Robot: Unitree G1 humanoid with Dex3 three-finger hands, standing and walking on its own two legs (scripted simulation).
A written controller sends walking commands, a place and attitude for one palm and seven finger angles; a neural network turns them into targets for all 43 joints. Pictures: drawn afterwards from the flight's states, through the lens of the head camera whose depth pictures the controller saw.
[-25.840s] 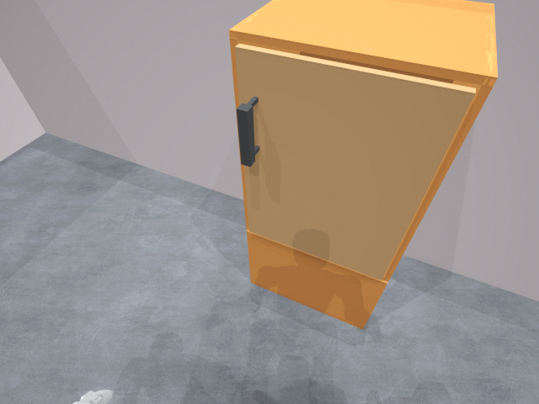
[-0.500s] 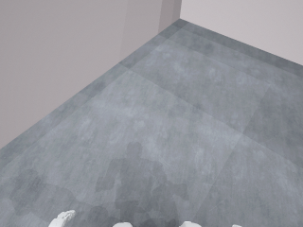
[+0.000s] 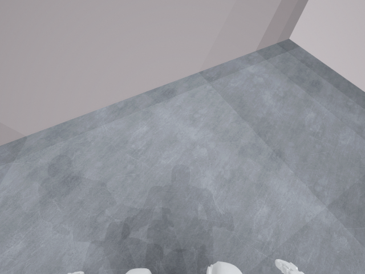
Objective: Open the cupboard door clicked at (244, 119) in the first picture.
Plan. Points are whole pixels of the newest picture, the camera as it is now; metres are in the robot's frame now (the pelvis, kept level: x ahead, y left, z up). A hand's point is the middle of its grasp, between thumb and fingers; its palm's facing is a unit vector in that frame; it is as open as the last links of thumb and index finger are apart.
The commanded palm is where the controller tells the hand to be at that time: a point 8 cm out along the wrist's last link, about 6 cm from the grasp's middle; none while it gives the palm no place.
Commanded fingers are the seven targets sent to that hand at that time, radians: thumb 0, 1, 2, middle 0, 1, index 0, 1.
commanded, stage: turn to face it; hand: left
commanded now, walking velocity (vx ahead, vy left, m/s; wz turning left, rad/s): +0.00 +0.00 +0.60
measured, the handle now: out of the picture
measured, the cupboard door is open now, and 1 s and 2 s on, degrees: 41 41 41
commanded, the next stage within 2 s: take the last steps up to it in 1.94 s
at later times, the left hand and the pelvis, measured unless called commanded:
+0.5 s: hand out of the picture +0.05 +0.16 -0.15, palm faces +0.28 -0.93 -0.24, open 7.4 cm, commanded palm none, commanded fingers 0.00 0.90 0.90 -0.20 -0.30 -0.20 -0.30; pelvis +0.03 -0.05 +0.01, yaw +18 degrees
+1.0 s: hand out of the picture +0.04 +0.19 -0.14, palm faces +0.55 -0.78 -0.29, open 7.4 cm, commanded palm none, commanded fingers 0.00 0.90 0.90 -0.20 -0.30 -0.20 -0.30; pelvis +0.06 -0.06 +0.00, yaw +35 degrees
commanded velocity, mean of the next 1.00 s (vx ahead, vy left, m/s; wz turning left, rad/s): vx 0.00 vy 0.00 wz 0.60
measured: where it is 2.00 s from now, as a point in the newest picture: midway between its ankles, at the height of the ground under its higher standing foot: outside the picture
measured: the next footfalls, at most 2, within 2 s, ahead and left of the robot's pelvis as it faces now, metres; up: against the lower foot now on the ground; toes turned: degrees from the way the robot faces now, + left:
right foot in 0.26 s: +0.07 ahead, -0.16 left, +0.00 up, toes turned +6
left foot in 0.60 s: +0.02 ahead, +0.09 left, +0.00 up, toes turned +27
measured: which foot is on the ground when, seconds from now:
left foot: down 0.00-0.26, up 0.28-0.58, down 0.60-0.98, up 1.00-1.00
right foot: up 0.00-0.24, down 0.26-0.60, up 0.62-0.96, down 0.98-1.00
